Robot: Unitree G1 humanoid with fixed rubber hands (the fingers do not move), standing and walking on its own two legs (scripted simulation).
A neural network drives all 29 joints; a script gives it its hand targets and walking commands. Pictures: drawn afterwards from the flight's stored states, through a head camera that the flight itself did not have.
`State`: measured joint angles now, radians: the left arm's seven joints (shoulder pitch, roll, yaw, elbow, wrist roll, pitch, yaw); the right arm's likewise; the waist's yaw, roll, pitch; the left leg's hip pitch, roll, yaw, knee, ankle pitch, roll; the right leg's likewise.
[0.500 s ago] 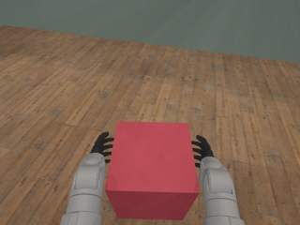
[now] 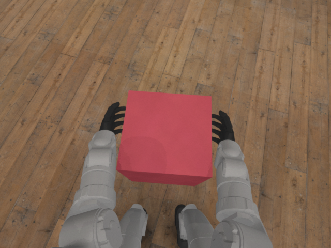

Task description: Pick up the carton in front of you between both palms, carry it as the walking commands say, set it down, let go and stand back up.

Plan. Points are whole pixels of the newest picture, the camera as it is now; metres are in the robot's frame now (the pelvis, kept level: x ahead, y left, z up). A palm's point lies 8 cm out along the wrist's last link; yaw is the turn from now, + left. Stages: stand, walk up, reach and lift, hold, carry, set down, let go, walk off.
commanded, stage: set down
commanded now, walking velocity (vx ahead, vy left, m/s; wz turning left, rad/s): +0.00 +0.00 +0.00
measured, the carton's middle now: (166, 144) +0.37 +0.01 -0.13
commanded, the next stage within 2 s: none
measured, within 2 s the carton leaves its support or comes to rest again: rests again in 1.90 s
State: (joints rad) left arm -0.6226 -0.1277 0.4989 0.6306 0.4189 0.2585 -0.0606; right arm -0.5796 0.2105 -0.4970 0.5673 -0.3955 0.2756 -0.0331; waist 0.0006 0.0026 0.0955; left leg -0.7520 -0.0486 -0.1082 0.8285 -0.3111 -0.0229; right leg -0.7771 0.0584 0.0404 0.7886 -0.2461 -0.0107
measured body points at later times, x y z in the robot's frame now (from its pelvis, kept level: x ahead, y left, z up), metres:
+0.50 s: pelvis +0.00 +0.02 -0.13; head +0.22 +0.01 +0.26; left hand +0.43 +0.15 -0.22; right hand +0.42 -0.16 -0.22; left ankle +0.05 +0.13 -0.70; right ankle +0.08 -0.11 -0.70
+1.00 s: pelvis -0.04 +0.01 -0.26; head +0.26 +0.00 +0.08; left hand +0.46 +0.13 -0.38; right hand +0.44 -0.17 -0.38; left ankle +0.05 +0.13 -0.70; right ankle +0.08 -0.11 -0.70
